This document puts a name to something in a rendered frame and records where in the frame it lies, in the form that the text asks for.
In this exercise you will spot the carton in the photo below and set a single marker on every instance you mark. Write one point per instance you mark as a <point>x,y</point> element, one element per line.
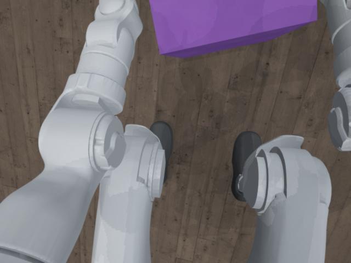
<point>186,28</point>

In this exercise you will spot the left robot thigh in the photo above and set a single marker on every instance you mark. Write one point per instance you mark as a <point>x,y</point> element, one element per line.
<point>122,226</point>

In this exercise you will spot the right robot upper arm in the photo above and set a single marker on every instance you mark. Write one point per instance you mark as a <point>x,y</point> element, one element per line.
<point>339,119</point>

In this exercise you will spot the robot right forearm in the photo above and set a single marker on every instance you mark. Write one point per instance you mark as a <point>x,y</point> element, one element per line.
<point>338,13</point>

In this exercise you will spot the robot left forearm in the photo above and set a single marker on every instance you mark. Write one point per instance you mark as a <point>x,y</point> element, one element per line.
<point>105,60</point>

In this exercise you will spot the robot left foot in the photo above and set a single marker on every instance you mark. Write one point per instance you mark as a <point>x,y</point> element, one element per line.
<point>164,132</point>

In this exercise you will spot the left robot upper arm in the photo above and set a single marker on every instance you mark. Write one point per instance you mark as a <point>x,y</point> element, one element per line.
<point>41,221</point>

